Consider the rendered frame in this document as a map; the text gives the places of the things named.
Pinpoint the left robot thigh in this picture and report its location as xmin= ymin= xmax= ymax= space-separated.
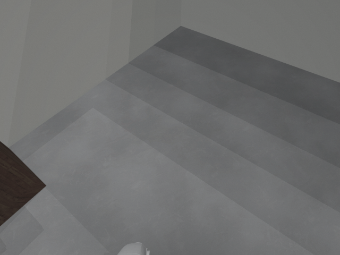
xmin=117 ymin=243 xmax=150 ymax=255

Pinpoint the cabinet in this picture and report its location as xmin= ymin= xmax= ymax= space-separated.
xmin=0 ymin=142 xmax=46 ymax=226

